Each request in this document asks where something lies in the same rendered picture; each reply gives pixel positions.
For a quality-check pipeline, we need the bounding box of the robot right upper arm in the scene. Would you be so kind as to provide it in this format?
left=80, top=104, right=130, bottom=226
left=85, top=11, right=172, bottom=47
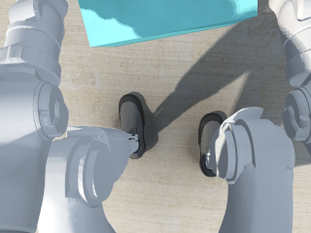
left=282, top=84, right=311, bottom=157

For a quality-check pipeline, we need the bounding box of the robot right foot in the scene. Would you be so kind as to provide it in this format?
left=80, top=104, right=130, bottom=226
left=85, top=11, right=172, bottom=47
left=198, top=113, right=224, bottom=178

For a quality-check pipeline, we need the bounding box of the robot left upper arm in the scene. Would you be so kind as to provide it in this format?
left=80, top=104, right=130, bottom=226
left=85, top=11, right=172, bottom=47
left=0, top=80, right=69, bottom=233

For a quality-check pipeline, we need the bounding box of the robot right thigh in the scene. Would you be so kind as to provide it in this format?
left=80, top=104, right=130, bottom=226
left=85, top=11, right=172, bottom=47
left=215, top=118, right=294, bottom=233

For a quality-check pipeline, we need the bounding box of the left robot forearm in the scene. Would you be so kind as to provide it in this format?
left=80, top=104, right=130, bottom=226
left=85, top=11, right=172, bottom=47
left=0, top=0, right=69, bottom=87

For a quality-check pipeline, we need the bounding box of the carton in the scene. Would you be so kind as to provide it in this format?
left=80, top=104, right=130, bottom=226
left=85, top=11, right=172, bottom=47
left=78, top=0, right=258, bottom=48

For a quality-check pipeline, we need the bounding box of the right robot forearm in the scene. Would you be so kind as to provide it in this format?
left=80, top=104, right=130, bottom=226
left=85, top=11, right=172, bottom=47
left=268, top=0, right=311, bottom=87

